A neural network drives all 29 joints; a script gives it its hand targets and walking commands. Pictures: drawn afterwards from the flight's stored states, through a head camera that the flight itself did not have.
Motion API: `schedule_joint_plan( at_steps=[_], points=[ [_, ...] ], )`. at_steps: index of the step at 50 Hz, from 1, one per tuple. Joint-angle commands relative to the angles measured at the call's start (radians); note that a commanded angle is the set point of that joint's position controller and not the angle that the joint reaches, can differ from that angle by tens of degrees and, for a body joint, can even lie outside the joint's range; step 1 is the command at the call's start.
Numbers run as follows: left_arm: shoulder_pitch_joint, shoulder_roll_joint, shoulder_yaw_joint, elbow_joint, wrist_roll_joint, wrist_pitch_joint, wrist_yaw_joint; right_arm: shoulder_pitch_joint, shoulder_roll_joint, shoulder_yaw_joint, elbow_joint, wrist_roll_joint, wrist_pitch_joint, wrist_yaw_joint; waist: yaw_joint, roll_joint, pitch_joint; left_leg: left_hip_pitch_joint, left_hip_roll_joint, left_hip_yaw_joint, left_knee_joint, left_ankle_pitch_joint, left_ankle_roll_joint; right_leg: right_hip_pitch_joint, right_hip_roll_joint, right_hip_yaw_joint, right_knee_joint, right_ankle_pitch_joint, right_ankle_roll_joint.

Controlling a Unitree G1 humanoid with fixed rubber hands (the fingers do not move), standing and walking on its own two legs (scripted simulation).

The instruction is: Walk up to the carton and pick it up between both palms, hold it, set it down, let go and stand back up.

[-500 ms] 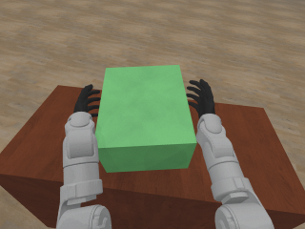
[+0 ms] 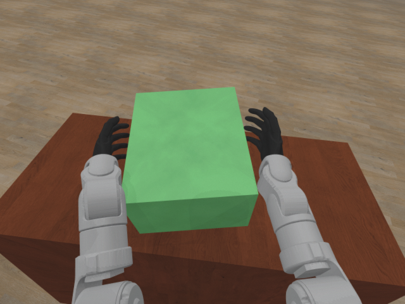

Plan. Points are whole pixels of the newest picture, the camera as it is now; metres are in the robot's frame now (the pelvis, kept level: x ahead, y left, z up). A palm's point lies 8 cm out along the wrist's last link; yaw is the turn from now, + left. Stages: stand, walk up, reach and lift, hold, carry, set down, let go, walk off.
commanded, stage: hold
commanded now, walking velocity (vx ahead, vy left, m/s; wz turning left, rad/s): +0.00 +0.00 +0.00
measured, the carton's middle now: (189, 156) +0.40 +0.01 +0.10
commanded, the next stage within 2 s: set down in 1.16 s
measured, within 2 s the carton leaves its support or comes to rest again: neither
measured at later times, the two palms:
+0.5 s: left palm (105, 154) +0.35 +0.17 +0.15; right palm (271, 147) +0.35 -0.14 +0.16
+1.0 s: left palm (104, 155) +0.35 +0.17 +0.15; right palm (270, 149) +0.35 -0.14 +0.16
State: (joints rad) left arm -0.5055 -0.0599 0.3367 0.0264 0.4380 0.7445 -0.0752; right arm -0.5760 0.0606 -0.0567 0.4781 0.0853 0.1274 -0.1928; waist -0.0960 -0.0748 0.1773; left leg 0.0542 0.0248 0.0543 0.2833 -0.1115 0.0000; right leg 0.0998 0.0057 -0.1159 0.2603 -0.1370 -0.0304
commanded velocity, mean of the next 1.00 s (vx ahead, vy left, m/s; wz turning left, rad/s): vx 0.00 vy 0.00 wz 0.00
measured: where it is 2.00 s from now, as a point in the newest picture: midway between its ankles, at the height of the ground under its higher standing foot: outside the picture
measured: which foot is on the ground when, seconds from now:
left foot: down 0.00-1.00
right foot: down 0.00-1.00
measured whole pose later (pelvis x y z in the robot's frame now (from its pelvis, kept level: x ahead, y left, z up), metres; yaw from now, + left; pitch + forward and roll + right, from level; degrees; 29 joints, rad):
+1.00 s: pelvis +0.00 +0.00 +0.00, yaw +0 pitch -14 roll +0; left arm -0.54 -0.06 0.35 0.08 0.45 0.75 -0.08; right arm -0.60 0.06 -0.08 0.52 0.07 0.14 -0.19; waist -0.10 -0.08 0.17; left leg 0.07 0.02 0.06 0.28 -0.11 0.01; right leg 0.11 0.00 -0.11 0.26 -0.14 -0.03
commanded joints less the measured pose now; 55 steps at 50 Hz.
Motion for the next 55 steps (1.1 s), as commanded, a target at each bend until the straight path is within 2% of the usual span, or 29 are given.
schedule_joint_plan(
  at_steps=[1, 2, 4, 6, 8, 9, 10, 12, 13, 16, 18, 19, 21, 22, 24, 27, 29, 30, 32, 35, 36, 37, 38, 41, 43, 45, 46, 53, 55],
  points=[
    [-0.691, -0.411, -0.503, -0.211, -0.213, -0.112, -0.149, -0.624, 0.412, 0.363, -0.24, 0.027, -0.05, 0.124, -0.034, 0.11, -0.506, 0.123, -0.026, 0.033, -0.006, 0.18, -0.019, 0.061, 0.021, -0.021, 0.004, 0.164, 0.07],
    [-0.628, -0.365, -0.472, -0.199, -0.191, -0.108, -0.144, -0.616, 0.421, 0.38, -0.278, 0.028, -0.046, 0.123, -0.005, 0.087, -0.506, 0.115, -0.035, 0.049, 0.001, 0.168, 0.002, 0.086, 0.013, -0.007, -0.007, 0.203, 0.073],
    [-0.632, -0.381, -0.476, -0.198, -0.195, -0.108, -0.138, -0.636, 0.403, 0.374, -0.295, 0.026, -0.046, 0.121, -0.015, 0.101, -0.509, 0.125, -0.037, 0.034, 0.006, 0.192, -0.006, 0.073, 0.024, -0.014, 0.003, 0.218, 0.069],
    [-0.59, -0.378, -0.421, -0.138, -0.155, -0.103, -0.144, -0.63, 0.387, 0.375, -0.242, 0.028, -0.039, 0.131, 0.022, 0.069, -0.458, 0.106, -0.038, 0.046, -0.016, 0.135, 0.007, 0.061, 0.021, -0.008, -0.021, 0.136, 0.06],
    [-0.592, -0.397, -0.469, -0.185, -0.184, -0.098, -0.14, -0.628, 0.372, 0.379, -0.296, 0.036, -0.052, 0.135, -0.005, 0.072, -0.499, 0.126, -0.021, 0.035, -0.013, 0.189, -0.017, 0.073, 0.03, -0.012, -0.01, 0.167, 0.067],
    [-0.653, -0.376, -0.445, -0.147, -0.179, -0.104, -0.137, -0.675, 0.371, 0.349, -0.243, 0.021, -0.054, 0.142, 0.014, 0.076, -0.471, 0.108, -0.025, 0.039, -0.028, 0.132, -0.005, 0.038, 0.024, -0.016, -0.02, 0.098, 0.06],
    [-0.616, -0.401, -0.472, -0.204, -0.19, -0.102, -0.133, -0.646, 0.405, 0.38, -0.266, 0.045, -0.049, 0.137, -0.004, 0.081, -0.504, 0.109, -0.036, 0.047, 0.0, 0.202, -0.005, 0.092, 0.025, -0.013, -0.003, 0.204, 0.069],
    [-0.605, -0.412, -0.487, -0.192, -0.191, -0.092, -0.132, -0.614, 0.356, 0.335, -0.249, 0.023, -0.044, 0.136, -0.038, 0.124, -0.466, 0.175, -0.017, 0.02, 0.004, 0.244, -0.034, 0.022, 0.037, -0.019, -0.013, 0.159, 0.053],
    [-0.661, -0.396, -0.455, -0.13, -0.179, -0.097, -0.135, -0.656, 0.363, 0.304, -0.19, 0.013, -0.035, 0.144, -0.02, 0.109, -0.443, 0.141, -0.014, 0.027, -0.026, 0.098, -0.021, -0.002, 0.026, -0.015, -0.031, 0.041, 0.046],
    [-0.718, -0.389, -0.447, -0.125, -0.158, -0.098, -0.138, -0.635, 0.353, 0.27, -0.101, -0.004, -0.035, 0.154, -0.022, 0.136, -0.409, 0.098, -0.021, 0.034, -0.05, 0.035, -0.018, 0.014, 0.014, -0.015, -0.03, 0.0, 0.048],
    [-0.663, -0.428, -0.501, -0.202, -0.202, -0.1, -0.121, -0.631, 0.364, 0.302, -0.209, 0.015, -0.06, 0.165, -0.027, 0.131, -0.522, 0.147, -0.006, 0.02, -0.019, 0.169, -0.031, 0.035, 0.03, -0.026, -0.004, 0.118, 0.046],
    [-0.691, -0.395, -0.457, -0.138, -0.173, -0.114, -0.113, -0.712, 0.374, 0.301, -0.182, 0.009, -0.07, 0.17, 0.003, 0.098, -0.493, 0.135, -0.015, 0.028, -0.026, 0.121, -0.018, 0.015, 0.02, -0.022, -0.023, 0.073, 0.053],
    [-0.61, -0.38, -0.427, -0.137, -0.15, -0.104, -0.119, -0.66, 0.383, 0.318, -0.196, 0.015, -0.063, 0.156, 0.014, 0.093, -0.48, 0.133, -0.034, 0.039, -0.002, 0.205, -0.007, 0.065, 0.026, -0.009, -0.011, 0.175, 0.058],
    [-0.608, -0.379, -0.412, -0.087, -0.137, -0.09, -0.127, -0.668, 0.369, 0.302, -0.142, 0.008, -0.054, 0.153, 0.016, 0.088, -0.421, 0.119, -0.028, 0.039, -0.024, 0.143, -0.008, 0.024, 0.023, -0.008, -0.024, 0.09, 0.057],
    [-0.613, -0.407, -0.436, -0.094, -0.154, -0.086, -0.132, -0.658, 0.369, 0.296, -0.135, 0.009, -0.053, 0.153, -0.013, 0.088, -0.42, 0.114, -0.019, 0.038, -0.034, 0.116, -0.015, 0.024, 0.023, -0.018, -0.022, 0.085, 0.061],
    [-0.627, -0.386, -0.41, -0.144, -0.156, -0.11, -0.14, -0.645, 0.404, 0.343, -0.182, 0.021, -0.062, 0.15, 0.02, 0.069, -0.47, 0.099, -0.039, 0.057, -0.017, 0.172, 0.01, 0.093, 0.018, -0.001, -0.021, 0.164, 0.053],
    [-0.658, -0.391, -0.46, -0.185, -0.192, -0.122, -0.127, -0.687, 0.423, 0.353, -0.257, 0.022, -0.079, 0.147, 0.002, 0.055, -0.558, 0.115, -0.026, 0.039, 0.002, 0.193, 0.003, 0.092, 0.016, 0.0, -0.005, 0.225, 0.064],
    [-0.657, -0.394, -0.429, -0.121, -0.178, -0.12, -0.126, -0.727, 0.408, 0.352, -0.228, 0.016, -0.076, 0.141, 0.022, 0.055, -0.52, 0.094, -0.035, 0.044, -0.002, 0.134, 0.007, 0.068, 0.016, 0.001, -0.014, 0.154, 0.065],
    [-0.637, -0.391, -0.478, -0.185, -0.195, -0.117, -0.123, -0.668, 0.424, 0.362, -0.28, 0.021, -0.075, 0.13, -0.011, 0.089, -0.567, 0.118, -0.044, 0.046, 0.018, 0.198, 0.0, 0.106, 0.013, -0.001, 0.004, 0.277, 0.076],
    [-0.667, -0.369, -0.421, -0.153, -0.168, -0.118, -0.131, -0.667, 0.434, 0.383, -0.219, 0.023, -0.047, 0.125, 0.021, 0.074, -0.483, 0.091, -0.049, 0.051, -0.012, 0.118, 0.016, 0.077, 0.008, -0.003, -0.007, 0.176, 0.078],
    [-0.674, -0.365, -0.454, -0.142, -0.169, -0.112, -0.131, -0.638, 0.404, 0.33, -0.192, 0.004, -0.047, 0.128, -0.028, 0.098, -0.461, 0.092, -0.04, 0.038, -0.025, 0.086, 0.003, 0.058, 0.007, -0.005, -0.017, 0.137, 0.074],
    [-0.671, -0.378, -0.462, -0.159, -0.179, -0.107, -0.134, -0.658, 0.403, 0.336, -0.197, 0.008, -0.049, 0.132, -0.012, 0.09, -0.48, 0.092, -0.04, 0.049, -0.019, 0.099, 0.007, 0.076, 0.012, -0.01, -0.01, 0.134, 0.074],
    [-0.68, -0.381, -0.461, -0.134, -0.181, -0.111, -0.138, -0.657, 0.411, 0.313, -0.202, -0.006, -0.051, 0.131, -0.03, 0.089, -0.449, 0.085, -0.041, 0.045, -0.026, 0.08, 0.004, 0.056, 0.012, -0.016, -0.013, 0.114, 0.071],
    [-0.626, -0.422, -0.486, -0.197, -0.198, -0.106, -0.132, -0.634, 0.404, 0.381, -0.259, 0.042, -0.06, 0.127, -0.016, 0.119, -0.557, 0.172, -0.037, 0.036, 0.024, 0.261, -0.018, 0.087, 0.025, -0.019, 0.004, 0.238, 0.063],
    [-0.619, -0.372, -0.438, -0.108, -0.159, -0.095, -0.137, -0.65, 0.385, 0.341, -0.194, 0.027, -0.042, 0.126, -0.004, 0.085, -0.448, 0.119, -0.035, 0.038, -0.002, 0.155, -0.008, 0.058, 0.021, -0.008, -0.02, 0.146, 0.061],
    [-0.578, -0.373, -0.435, -0.119, -0.16, -0.08, -0.142, -0.64, 0.382, 0.348, -0.241, 0.026, -0.041, 0.125, -0.007, 0.067, -0.451, 0.112, -0.029, 0.045, -0.01, 0.148, -0.001, 0.076, 0.018, -0.007, -0.019, 0.162, 0.062],
    [-0.638, -0.36, -0.417, -0.081, -0.139, -0.087, -0.146, -0.646, 0.36, 0.299, -0.151, 0.0, -0.033, 0.13, -0.022, 0.08, -0.383, 0.083, -0.03, 0.04, -0.038, 0.071, -0.003, 0.051, 0.02, -0.015, -0.03, 0.064, 0.057],
    [-0.655, -0.406, -0.46, -0.164, -0.185, -0.111, -0.133, -0.686, 0.419, 0.368, -0.237, 0.036, -0.062, 0.14, 0.006, 0.092, -0.543, 0.15, -0.027, 0.042, 0.004, 0.206, -0.008, 0.051, 0.019, -0.01, -0.01, 0.186, 0.064],
    [-0.668, -0.377, -0.424, -0.094, -0.164, -0.11, -0.138, -0.685, 0.387, 0.307, -0.177, 0.013, -0.053, 0.143, -0.005, 0.08, -0.44, 0.092, -0.032, 0.041, -0.024, 0.092, -0.006, 0.035, 0.022, -0.016, -0.021, 0.084, 0.057]
  ],
)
